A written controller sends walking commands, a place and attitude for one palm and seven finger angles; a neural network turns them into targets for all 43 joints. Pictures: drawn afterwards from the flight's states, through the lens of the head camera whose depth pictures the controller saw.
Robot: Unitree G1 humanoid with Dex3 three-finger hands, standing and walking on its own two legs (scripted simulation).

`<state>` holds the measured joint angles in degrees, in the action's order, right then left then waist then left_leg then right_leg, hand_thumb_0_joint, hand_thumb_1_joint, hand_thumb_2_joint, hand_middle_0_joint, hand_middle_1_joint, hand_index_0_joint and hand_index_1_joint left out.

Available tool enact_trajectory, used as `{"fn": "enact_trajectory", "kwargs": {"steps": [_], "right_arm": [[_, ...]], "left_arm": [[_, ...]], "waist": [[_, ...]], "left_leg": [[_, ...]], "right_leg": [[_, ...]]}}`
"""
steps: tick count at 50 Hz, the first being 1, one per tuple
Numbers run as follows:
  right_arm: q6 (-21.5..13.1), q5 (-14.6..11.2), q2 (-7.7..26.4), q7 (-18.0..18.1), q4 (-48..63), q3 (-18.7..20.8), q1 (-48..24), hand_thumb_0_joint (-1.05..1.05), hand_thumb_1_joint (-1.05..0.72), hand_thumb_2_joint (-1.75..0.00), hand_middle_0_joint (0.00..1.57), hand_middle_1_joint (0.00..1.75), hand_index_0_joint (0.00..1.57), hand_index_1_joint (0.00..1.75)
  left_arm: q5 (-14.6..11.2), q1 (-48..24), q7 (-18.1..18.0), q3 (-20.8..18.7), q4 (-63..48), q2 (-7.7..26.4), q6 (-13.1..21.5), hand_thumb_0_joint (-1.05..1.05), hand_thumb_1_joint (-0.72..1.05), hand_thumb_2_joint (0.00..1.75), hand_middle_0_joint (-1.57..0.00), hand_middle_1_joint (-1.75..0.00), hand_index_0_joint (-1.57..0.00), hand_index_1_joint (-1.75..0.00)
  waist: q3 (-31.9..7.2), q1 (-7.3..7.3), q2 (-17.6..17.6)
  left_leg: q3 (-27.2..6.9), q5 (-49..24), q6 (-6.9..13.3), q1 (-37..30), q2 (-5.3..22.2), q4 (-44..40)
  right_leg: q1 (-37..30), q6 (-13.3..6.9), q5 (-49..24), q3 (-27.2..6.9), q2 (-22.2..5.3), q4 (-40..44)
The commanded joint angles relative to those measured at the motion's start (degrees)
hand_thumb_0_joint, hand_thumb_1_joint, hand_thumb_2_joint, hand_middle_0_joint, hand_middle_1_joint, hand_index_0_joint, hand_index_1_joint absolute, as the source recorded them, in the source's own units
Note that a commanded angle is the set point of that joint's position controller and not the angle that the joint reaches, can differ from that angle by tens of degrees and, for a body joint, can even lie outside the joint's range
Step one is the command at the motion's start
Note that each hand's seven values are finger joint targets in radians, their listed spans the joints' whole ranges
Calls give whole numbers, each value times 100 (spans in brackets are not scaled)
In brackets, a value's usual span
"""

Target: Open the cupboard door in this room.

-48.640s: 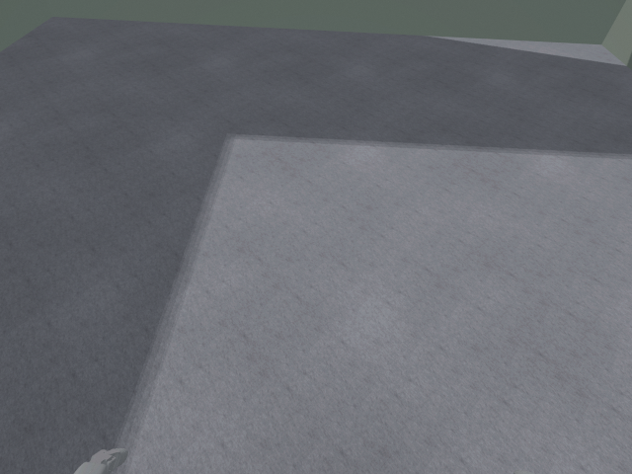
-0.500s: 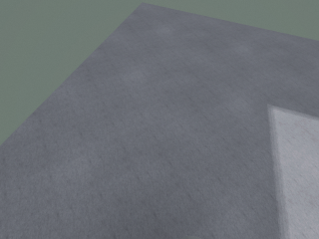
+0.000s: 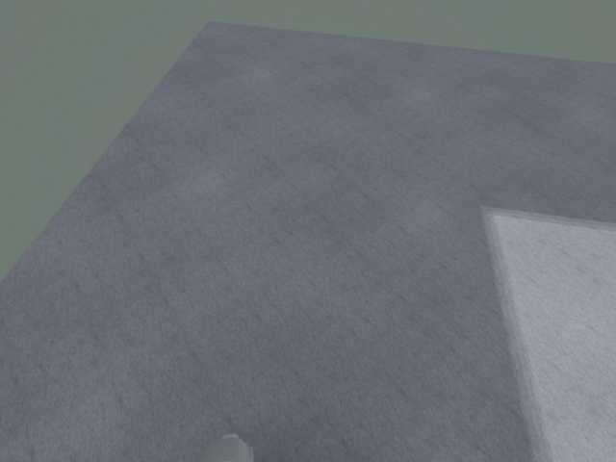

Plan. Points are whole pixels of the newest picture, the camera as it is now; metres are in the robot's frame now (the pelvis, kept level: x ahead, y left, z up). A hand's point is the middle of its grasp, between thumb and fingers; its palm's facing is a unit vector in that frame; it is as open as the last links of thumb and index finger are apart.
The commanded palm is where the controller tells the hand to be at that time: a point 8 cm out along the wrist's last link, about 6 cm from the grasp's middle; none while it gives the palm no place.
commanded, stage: walk to a spot facing it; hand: left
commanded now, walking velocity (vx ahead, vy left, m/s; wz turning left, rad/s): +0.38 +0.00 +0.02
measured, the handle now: out of the picture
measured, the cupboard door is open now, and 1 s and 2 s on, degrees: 45 45 45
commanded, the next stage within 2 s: turn to face it in 0.40 s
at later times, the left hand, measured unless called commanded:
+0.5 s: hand (198, 356) +0.30 +0.20 -0.16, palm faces -0.02 -0.98 -0.18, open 7.3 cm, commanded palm none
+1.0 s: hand (221, 314) +0.40 +0.19 -0.21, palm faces +0.19 -0.97 -0.17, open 7.3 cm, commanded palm none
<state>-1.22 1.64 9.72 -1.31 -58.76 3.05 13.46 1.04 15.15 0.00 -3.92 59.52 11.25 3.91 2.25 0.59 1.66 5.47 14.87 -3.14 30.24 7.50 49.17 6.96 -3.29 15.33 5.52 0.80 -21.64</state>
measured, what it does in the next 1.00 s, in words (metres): walks ahead: left foot, then right foot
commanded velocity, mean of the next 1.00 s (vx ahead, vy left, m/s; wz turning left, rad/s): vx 0.15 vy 0.00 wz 0.23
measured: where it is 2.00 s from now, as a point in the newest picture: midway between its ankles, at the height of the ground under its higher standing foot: (332, 388)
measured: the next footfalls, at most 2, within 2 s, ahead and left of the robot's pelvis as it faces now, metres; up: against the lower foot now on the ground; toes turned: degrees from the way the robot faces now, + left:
left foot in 0.16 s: +0.24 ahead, +0.14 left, +0.00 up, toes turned +7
right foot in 0.58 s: +0.37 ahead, -0.13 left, +0.00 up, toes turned -11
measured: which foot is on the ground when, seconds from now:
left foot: up 0.00-0.14, down 0.16-0.58, up 0.60-0.94, down 0.96-1.00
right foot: down 0.00-0.16, up 0.18-0.56, down 0.58-0.96, up 0.98-1.00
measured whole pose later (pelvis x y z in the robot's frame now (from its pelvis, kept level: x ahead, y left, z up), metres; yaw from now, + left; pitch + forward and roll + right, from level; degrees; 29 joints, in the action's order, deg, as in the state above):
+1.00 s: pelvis +0.36 -0.01 -0.03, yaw +9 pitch +1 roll -1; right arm 0.2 1.6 10.6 -0.7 -54.5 2.7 9.9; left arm 0.8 10.4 -0.8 -3.7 55.8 12.1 -1.3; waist 3.0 1.1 3.5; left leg 6.7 14.6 2.5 24.2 2.8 39.0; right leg 17.7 2.7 30.2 12.0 -6.9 -48.1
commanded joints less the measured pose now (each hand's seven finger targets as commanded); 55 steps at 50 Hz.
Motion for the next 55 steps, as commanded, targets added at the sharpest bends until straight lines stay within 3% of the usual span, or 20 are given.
{"fn": "enact_trajectory", "kwargs": {"steps": [1, 4, 6, 7, 8, 9, 11, 15, 19, 27, 28, 29, 30, 31, 36, 43, 46, 48, 50, 55], "right_arm": [[-155, -31, 205, -72, 484, 45, -484, 0, -90, -90, 20, 30, 20, 30], [-200, -38, 335, -65, 553, 69, -657, 0, -90, -90, 20, 30, 20, 30], [-254, 2, 549, 16, 299, 104, 95, 0, -90, -90, 20, 30, 20, 30], [-281, 42, 903, 78, 46, 191, 916, 0, -90, -90, 20, 30, 20, 30], [-301, 118, 1562, 141, -136, 345, 1752, 0, -90, -90, 20, 30, 20, 30], [-240, 75, 1638, 197, -166, 334, 2111, 0, -90, -90, 20, 30, 20, 30], [-237, 32, 1290, 200, 16, 258, 1245, 0, -90, -90, 20, 30, 20, 30], [-352, 0, 687, 241, 122, 70, 488, 0, -90, -90, 20, 30, 20, 30], [-330, -7, 734, 214, 84, 134, 500, 0, -90, -90, 20, 30, 20, 30], [-180, 4, 711, 201, -133, 61, 875, 0, -90, -90, 20, 30, 20, 30], [-176, -44, 543, 178, -151, 25, 884, 0, -90, -90, 20, 30, 20, 30], [-179, -93, 238, 151, -88, -47, 1045, 0, -90, -90, 20, 30, 20, 30], [-99, -142, 329, 181, 29, -33, 1062, 0, -90, -90, 20, 30, 20, 30], [-62, -128, 350, 185, 33, -13, 980, 0, -90, -90, 20, 30, 20, 30], [91, -120, 160, 186, -45, -42, 650, 0, -90, -90, 20, 30, 20, 30], [206, -84, 105, 50, 320, 0, 214, 0, -90, -90, 20, 30, 20, 30], [175, -23, 522, 38, 333, 81, 625, 0, -90, -90, 20, 30, 20, 30], [134, 13, 1567, 145, 410, 314, 1106, 0, -90, -90, 20, 30, 20, 30], [169, 5, 1610, 225, 589, 331, 713, 0, -90, -90, 20, 30, 20, 30], [78, -22, 1325, 288, 840, 211, -48, 0, -90, -90, 20, 30, 20, 30]], "left_arm": [[-8, 566, 13, -85, 49, 727, 121, 0, 90, 90, -20, -30, -20, -30], [2, 660, -7, -72, 164, 773, 110, 0, 90, 90, -20, -30, -20, -30], [-18, 562, -13, -73, 152, 736, 92, 0, 90, 90, -20, -30, -20, -30], [-35, 566, 9, -50, 94, 621, 82, 0, 90, 90, -20, -30, -20, -30], [-66, 876, 38, 11, 7, 307, 71, 0, 90, 90, -20, -30, -20, -30], [-67, 520, 44, 47, -211, 402, 101, 0, 90, 90, -20, -30, -20, -30], [11, -42, 47, 8, -300, 332, 69, 0, 90, 90, -20, -30, -20, -30], [68, 277, 178, -7, -173, 80, -216, 0, 90, 90, -20, -30, -20, -30], [41, 55, 215, -14, -307, 23, -311, 0, 90, 90, -20, -30, -20, -30], [62, -84, 167, -33, -340, 292, -204, 0, 90, 90, -20, -30, -20, -30], [74, 412, 112, -87, -174, 572, -121, 0, 90, 90, -20, -30, -20, -30], [108, 992, 48, -188, 20, 1104, -37, 0, 90, 90, -20, -30, -20, -30], [16, 1287, 13, -210, 23, 1470, -65, 0, 90, 90, -20, -30, -20, -30], [-5, 923, -23, -163, -65, 1390, -110, 0, 90, 90, -20, -30, -20, -30], [-19, -13, -137, -25, -295, 639, -78, 0, 90, 90, -20, -30, -20, -30], [53, -324, -159, -146, -530, 767, -209, 0, 90, 90, -20, -30, -20, -30], [-15, -433, -132, -181, -660, 833, -307, 0, 90, 90, -20, -30, -20, -30], [-76, -551, -108, -47, -1027, 416, -413, 0, 90, 90, -20, -30, -20, -30], [2, -895, -91, -109, -1232, 604, -488, 0, 90, 90, -20, -30, -20, -30], [5, -591, -31, -131, -1002, 603, -536, 0, 90, 90, -20, -30, -20, -30]], "waist": [[223, -189, 419], [317, -125, 379], [17, 294, 46], [-445, 624, -512], [-1192, 776, -1822], [-1335, 882, -1748], [-306, 552, -878], [309, -61, -973], [209, -137, -958], [61, -212, -397], [-111, -419, 96], [-601, -591, 1318], [-1022, -642, 1611], [-722, -534, 1110], [-577, -79, 712], [-287, -33, 765], [-525, 266, 54], [-781, 516, -2482], [-614, 376, -1144], [-699, 14, -986]], "left_leg": [[41, -424, 100, 46, -65, -930], [99, -456, 222, -356, -186, -1416], [240, -588, 366, -1763, -447, -1987], [-340, -519, 638, -3127, -59, -2110], [-2454, -250, 1255, -4423, 1448, -2431], [-3451, -252, 1689, -4439, 2137, -3220], [-2880, 461, 1591, -2880, 1877, -3534], [-1077, 223, 1004, -1460, 1128, -4019], [-296, 297, 1007, -1308, 885, -4183], [43, -343, 776, -1469, 617, -2857], [242, -124, 552, -945, 242, -1960], [655, 1177, 286, -10, -428, -611], [205, 2633, 245, 30, -492, 655], [-230, 2374, 270, 129, -295, 1198], [-265, 1065, 5, -65, -83, 1236], [124, 502, 36, -550, -179, -595], [156, -804, 138, -1830, -323, -1911], [-3008, -3582, 1438, -2648, 1770, -2852], [-2948, -1491, 1652, -2095, 1708, -3145], [-1817, -2060, 1114, -1975, 742, -2917]], "right_leg": [[-203, -688, -1337, -1037, -1569, 999], [-318, -574, -1668, -1017, -1613, 762], [91, -361, -2573, -610, -1287, -348], [921, -126, -2348, -309, -967, -1613], [2244, 161, -126, 139, -197, -3538], [2772, 166, 1621, -288, 23, -4893], [3275, 158, 1076, -601, -496, -5531], [2638, 329, 9, -544, -812, -4518], [2125, 368, -498, -224, -802, -3035], [416, 334, -716, 155, -362, -918], [-469, 221, -1081, -339, -687, -621], [-1440, -180, -1624, -1713, -1977, -166], [-1395, -713, -1580, -2511, -2881, 538], [-922, -834, -1023, -2270, -2815, 698], [-234, -490, -4184, -279, -2222, 228], [132, -277, -2748, 350, -2191, -60], [647, 121, -1644, 698, -1940, -1225], [2520, 824, 2555, 400, -649, -3868], [2746, 716, 1844, -405, -727, -4749], [2458, 832, 769, -548, -614, -4244]]}}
